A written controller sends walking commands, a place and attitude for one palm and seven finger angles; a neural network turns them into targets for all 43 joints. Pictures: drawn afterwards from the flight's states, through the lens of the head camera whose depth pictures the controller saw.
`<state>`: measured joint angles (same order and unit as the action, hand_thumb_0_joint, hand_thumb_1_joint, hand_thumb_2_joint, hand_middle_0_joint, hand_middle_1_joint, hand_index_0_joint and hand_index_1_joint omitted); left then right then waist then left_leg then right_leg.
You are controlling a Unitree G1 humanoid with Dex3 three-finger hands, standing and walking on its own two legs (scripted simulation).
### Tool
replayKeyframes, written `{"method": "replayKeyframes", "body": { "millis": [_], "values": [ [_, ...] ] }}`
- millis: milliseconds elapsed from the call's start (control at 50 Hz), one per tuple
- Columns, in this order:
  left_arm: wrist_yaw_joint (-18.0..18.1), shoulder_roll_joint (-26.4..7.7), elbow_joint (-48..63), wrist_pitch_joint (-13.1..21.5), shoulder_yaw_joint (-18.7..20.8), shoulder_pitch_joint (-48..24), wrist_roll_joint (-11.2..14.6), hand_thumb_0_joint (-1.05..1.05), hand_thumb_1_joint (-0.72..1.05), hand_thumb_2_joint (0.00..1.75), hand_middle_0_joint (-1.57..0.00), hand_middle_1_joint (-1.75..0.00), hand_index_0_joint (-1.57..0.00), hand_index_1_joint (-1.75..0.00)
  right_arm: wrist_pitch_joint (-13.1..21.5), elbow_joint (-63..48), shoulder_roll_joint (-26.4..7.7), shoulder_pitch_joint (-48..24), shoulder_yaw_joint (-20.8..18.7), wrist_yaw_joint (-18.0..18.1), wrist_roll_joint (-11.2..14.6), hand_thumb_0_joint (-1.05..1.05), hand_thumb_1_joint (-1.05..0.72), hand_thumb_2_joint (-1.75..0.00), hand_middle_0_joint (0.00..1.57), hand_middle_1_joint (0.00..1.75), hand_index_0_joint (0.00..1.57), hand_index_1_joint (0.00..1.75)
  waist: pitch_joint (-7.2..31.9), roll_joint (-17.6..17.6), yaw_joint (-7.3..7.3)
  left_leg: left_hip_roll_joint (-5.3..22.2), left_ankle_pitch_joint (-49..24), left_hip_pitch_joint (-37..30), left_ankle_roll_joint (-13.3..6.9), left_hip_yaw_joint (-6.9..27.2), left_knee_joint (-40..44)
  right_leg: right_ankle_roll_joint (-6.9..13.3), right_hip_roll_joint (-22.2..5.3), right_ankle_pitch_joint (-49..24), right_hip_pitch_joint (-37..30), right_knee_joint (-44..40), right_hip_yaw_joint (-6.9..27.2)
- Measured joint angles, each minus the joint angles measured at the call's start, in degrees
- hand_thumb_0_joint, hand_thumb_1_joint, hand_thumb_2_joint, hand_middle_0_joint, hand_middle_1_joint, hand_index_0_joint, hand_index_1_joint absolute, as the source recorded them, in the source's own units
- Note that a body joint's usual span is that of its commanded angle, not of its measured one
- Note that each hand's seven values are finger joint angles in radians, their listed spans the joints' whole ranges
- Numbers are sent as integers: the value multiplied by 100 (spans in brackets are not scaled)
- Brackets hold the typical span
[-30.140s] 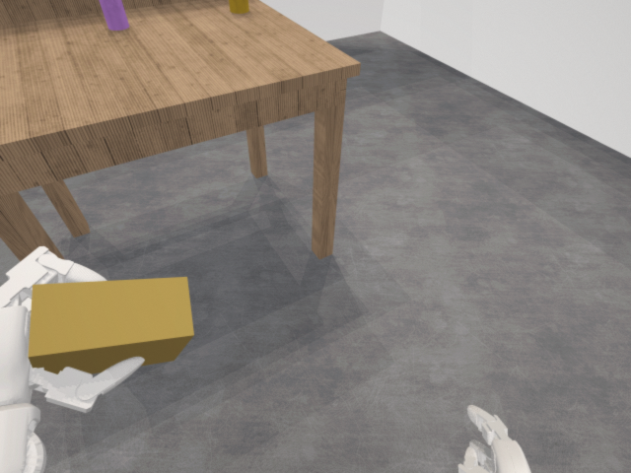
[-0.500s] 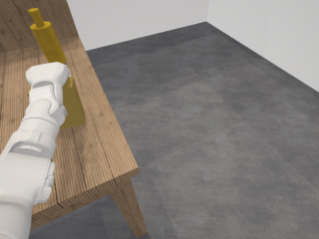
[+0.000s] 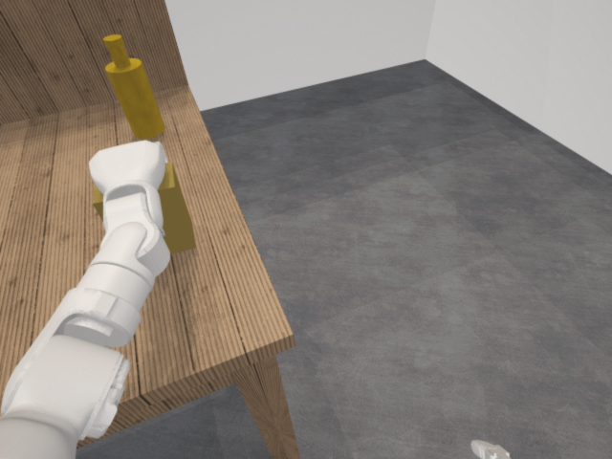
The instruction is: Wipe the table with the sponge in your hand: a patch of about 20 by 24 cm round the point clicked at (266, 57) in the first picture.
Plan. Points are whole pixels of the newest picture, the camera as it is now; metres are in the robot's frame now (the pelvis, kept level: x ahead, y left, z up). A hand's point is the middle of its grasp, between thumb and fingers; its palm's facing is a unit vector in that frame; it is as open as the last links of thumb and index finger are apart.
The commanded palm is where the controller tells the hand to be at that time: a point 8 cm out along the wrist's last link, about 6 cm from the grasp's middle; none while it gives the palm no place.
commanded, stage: wipe back along the third lane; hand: left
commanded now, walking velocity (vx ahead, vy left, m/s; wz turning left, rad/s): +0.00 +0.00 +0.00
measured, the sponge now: (153, 224) +0.42 +0.26 +0.09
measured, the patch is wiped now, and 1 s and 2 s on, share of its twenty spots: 0.90 0.90 0.90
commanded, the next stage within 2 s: slide back across to the middle lane in 1.18 s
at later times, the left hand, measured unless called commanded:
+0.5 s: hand (155, 226) +0.36 +0.22 +0.14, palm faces +0.10 +0.00 -0.99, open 10.3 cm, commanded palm +0.32 +0.20 +0.16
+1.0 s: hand (165, 249) +0.33 +0.19 +0.14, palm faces +0.13 -0.03 -0.99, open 10.3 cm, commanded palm +0.27 +0.18 +0.16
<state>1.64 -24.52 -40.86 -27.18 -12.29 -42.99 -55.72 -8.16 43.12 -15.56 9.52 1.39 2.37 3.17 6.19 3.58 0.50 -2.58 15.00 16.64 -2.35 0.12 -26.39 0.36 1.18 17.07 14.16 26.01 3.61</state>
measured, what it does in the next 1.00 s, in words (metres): stands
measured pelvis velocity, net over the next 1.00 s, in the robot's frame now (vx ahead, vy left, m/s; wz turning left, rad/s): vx -0.01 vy -0.02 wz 0.00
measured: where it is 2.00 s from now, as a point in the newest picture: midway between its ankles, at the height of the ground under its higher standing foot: outside the picture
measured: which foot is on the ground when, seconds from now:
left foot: down 0.00-1.00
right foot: down 0.00-1.00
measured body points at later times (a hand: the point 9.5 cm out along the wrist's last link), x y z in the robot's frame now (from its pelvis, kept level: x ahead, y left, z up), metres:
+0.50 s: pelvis +0.01 -0.01 +0.00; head -0.01 -0.05 +0.44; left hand +0.35 +0.21 +0.20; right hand +0.24 -0.21 -0.10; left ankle -0.02 +0.09 -0.74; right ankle -0.05 -0.12 -0.74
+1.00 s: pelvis -0.01 -0.02 +0.00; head -0.03 -0.08 +0.44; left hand +0.32 +0.19 +0.19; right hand +0.21 -0.24 -0.10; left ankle -0.02 +0.09 -0.74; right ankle -0.05 -0.12 -0.74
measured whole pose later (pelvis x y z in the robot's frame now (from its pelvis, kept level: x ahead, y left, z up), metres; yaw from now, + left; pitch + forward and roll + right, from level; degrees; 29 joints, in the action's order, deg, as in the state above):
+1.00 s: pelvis -0.01 -0.02 +0.00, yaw +0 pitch +0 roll +1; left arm -1.0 -21.5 -5.9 -38.5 -17.1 -19.6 -56.2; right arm -8.0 39.9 -16.8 2.5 3.5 0.6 3.4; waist 4.8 6.2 4.4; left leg -1.9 15.5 11.1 -0.6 0.2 -26.7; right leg 2.1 2.0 19.3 10.3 29.8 3.4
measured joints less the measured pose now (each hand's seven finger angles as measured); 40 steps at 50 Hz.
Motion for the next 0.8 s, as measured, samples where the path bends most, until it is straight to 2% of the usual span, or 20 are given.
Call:
{"method": "replayKeyframes", "body": {
  "millis": [120, 240, 420, 580, 800],
  "values": [
    [-241, 106, 656, -255, -158, 335, 31, -1, -51, 106, -65, -139, -69, -140, 20, -238, -19, -330, 74, 0, 8, 1, -90, -90, 20, 30, 20, 30, 10, 23, 142, -36, 68, -102, -6, 30, -43, -3, -32, 99, -102, 72, -32],
    [-285, 179, 1346, -405, -285, 741, -27, -1, -51, 106, -65, -139, -68, -140, 39, -415, -15, -548, 124, -48, 19, 1, -90, -90, 20, 30, 20, 30, 26, 28, 278, -50, 138, -173, 11, 66, -104, 16, -42, 193, -176, 154, -71],
    [-303, 329, 2267, -812, -530, 1285, -51, -1, -50, 106, -65, -139, -68, -140, 14, -437, -2, -728, 191, -156, 21, 1, -90, -90, 20, 30, 20, 30, 17, 135, 432, -57, 189, -266, 37, 95, -163, 41, -44, 279, -256, 262, -103],
    [-319, 364, 2759, -1014, -651, 1640, -87, 0, -50, 106, -65, -139, -68, -140, -15, -387, 32, -783, 274, -181, 23, 1, -90, -90, 20, 30, 20, 30, -34, 208, 461, -42, 176, -370, 74, 75, -171, 73, -28, 310, -305, 372, -84],
    [-330, 334, 2999, -1085, -547, 1913, -10, 0, -50, 106, -65, -139, -68, -140, -19, -308, -24, -758, 302, -127, 12, 1, -90, -90, 20, 30, 20, 30, -126, 229, 410, 15, 79, -483, 140, 44, -83, 133, 27, 254, -344, 405, -52]
  ]
}}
